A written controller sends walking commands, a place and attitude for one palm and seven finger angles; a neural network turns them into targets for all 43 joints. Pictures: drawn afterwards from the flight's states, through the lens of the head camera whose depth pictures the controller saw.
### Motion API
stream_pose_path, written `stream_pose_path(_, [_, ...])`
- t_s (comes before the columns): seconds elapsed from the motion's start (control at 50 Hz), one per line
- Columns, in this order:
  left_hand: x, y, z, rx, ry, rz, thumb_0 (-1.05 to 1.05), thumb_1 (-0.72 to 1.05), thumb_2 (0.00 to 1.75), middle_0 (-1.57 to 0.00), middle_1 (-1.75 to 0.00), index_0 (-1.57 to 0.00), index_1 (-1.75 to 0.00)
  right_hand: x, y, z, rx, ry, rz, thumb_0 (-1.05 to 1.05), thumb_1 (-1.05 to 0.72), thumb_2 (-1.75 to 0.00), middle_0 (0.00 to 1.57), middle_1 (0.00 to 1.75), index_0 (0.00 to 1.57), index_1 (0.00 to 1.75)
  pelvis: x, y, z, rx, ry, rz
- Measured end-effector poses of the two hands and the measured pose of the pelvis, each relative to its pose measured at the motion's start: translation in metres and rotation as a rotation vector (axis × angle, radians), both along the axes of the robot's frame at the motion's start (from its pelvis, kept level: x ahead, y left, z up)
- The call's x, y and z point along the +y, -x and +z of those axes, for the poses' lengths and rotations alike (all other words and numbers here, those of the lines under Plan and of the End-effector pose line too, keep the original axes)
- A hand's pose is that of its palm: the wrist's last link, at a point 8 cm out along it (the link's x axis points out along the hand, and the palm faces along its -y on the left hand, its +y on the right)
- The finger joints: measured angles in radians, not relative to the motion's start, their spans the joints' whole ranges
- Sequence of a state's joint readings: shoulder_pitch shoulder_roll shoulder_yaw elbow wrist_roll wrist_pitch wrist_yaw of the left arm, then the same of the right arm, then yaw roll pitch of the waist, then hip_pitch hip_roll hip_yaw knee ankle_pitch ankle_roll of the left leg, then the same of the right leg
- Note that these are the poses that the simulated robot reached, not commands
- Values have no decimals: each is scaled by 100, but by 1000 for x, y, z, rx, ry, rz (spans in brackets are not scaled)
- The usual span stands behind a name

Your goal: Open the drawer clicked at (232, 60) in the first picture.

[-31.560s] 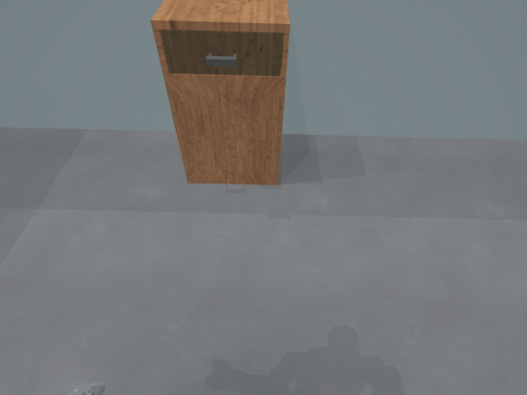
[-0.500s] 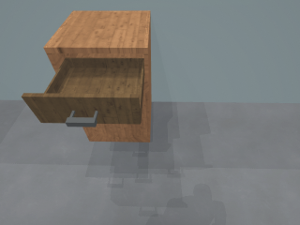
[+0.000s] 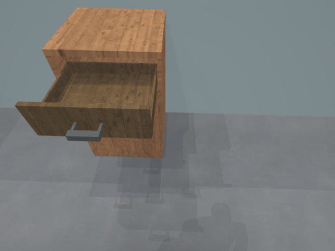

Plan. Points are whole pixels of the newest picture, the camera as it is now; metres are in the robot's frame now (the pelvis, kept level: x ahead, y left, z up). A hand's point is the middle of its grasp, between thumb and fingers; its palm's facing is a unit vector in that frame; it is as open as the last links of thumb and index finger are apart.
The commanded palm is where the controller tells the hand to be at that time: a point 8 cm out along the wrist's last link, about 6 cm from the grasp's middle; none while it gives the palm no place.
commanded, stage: look to check the result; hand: left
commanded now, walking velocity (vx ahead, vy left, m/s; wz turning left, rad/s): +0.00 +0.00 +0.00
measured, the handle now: (86, 130) +0.49 +0.31 -0.07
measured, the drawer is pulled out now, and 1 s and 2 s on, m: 0.30 0.30 0.30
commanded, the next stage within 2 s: stand and wait in 0.36 s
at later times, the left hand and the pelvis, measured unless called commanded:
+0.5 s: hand out of the picture +0.00 +0.16 -0.17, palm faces +0.03 -0.98 -0.18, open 7.4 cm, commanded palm none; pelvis +0.01 -0.01 +0.00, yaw +0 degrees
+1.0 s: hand out of the picture +0.00 +0.16 -0.17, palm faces +0.03 -0.98 -0.18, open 7.4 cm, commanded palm none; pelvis +0.02 -0.01 +0.00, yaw -1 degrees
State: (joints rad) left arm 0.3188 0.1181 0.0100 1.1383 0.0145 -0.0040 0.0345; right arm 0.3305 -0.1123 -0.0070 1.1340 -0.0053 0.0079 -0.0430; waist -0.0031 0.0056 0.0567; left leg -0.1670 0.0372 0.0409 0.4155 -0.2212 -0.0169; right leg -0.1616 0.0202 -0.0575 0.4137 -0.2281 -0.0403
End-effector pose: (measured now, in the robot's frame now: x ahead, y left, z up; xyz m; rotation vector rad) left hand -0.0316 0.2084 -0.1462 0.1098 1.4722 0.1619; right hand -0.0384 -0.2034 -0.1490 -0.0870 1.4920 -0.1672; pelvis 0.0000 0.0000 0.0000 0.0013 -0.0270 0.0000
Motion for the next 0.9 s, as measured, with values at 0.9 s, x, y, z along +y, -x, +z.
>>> stream_pose_path(0.9, [-4, -28, 2, -24, -10, -16, 0, 91, 90, -20, -30, -20, -30, -6, -21, 0, -13, -2, -9, 1, -91, -90, 20, 30, 20, 30, -7, -16, 1, 6, -1, -10])
